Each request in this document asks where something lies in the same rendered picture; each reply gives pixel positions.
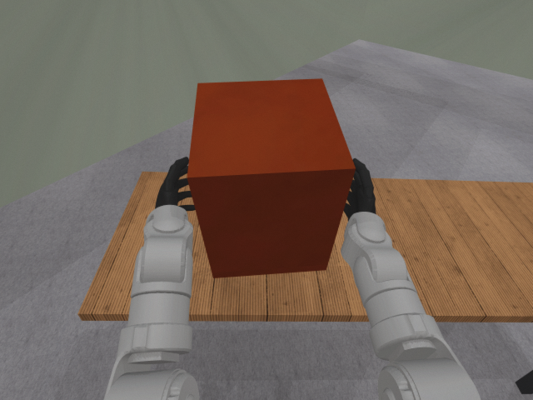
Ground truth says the left robot forearm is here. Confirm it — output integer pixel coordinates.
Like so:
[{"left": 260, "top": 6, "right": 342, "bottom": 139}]
[{"left": 103, "top": 205, "right": 193, "bottom": 400}]

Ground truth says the right robot hand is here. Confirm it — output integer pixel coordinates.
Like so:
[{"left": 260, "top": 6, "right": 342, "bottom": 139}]
[{"left": 344, "top": 158, "right": 376, "bottom": 221}]

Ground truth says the carton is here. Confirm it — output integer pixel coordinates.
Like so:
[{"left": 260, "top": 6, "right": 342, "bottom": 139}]
[{"left": 187, "top": 78, "right": 356, "bottom": 278}]

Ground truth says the left robot upper arm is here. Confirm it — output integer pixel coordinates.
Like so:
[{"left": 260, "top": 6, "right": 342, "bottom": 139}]
[{"left": 106, "top": 368, "right": 200, "bottom": 400}]

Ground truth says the table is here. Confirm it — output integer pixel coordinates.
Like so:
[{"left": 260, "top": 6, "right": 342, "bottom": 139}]
[{"left": 78, "top": 172, "right": 533, "bottom": 394}]

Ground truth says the left robot hand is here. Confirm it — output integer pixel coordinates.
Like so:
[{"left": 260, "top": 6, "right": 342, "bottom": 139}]
[{"left": 155, "top": 157, "right": 196, "bottom": 211}]

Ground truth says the right robot forearm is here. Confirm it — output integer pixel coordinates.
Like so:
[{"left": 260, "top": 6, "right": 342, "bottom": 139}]
[{"left": 341, "top": 212, "right": 481, "bottom": 400}]

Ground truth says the right robot upper arm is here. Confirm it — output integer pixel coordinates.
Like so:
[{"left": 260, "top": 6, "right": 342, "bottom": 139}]
[{"left": 378, "top": 357, "right": 480, "bottom": 400}]

